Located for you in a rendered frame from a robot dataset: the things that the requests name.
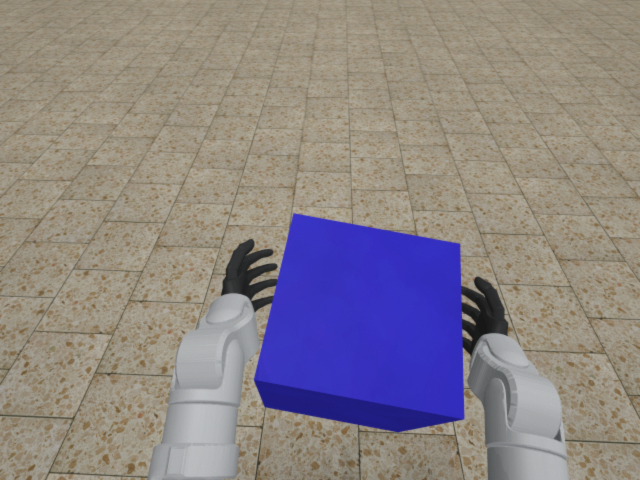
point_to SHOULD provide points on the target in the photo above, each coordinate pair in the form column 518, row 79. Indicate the robot left hand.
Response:
column 237, row 278

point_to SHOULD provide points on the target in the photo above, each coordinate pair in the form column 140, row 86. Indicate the robot right hand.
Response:
column 490, row 318

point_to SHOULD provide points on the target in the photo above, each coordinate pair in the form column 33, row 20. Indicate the carton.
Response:
column 365, row 327

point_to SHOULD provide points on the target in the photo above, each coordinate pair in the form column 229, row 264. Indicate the left robot forearm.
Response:
column 198, row 441

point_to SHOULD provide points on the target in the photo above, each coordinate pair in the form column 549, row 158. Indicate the right robot forearm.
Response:
column 524, row 432

